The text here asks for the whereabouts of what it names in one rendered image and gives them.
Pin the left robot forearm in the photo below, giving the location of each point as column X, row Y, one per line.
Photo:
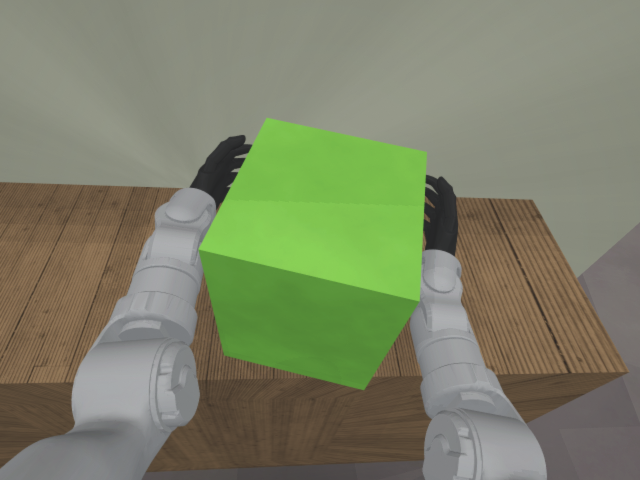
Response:
column 161, row 298

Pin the right robot forearm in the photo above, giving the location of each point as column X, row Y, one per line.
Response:
column 453, row 371

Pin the right robot upper arm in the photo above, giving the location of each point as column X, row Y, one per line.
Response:
column 462, row 444

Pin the carton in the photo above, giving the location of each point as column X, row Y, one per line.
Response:
column 313, row 261

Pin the left robot upper arm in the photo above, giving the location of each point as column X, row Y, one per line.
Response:
column 128, row 398

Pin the robot right hand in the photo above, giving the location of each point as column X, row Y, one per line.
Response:
column 442, row 230

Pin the robot left hand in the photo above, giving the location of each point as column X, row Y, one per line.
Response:
column 215, row 175

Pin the pedestal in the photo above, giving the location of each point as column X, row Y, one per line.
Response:
column 68, row 254

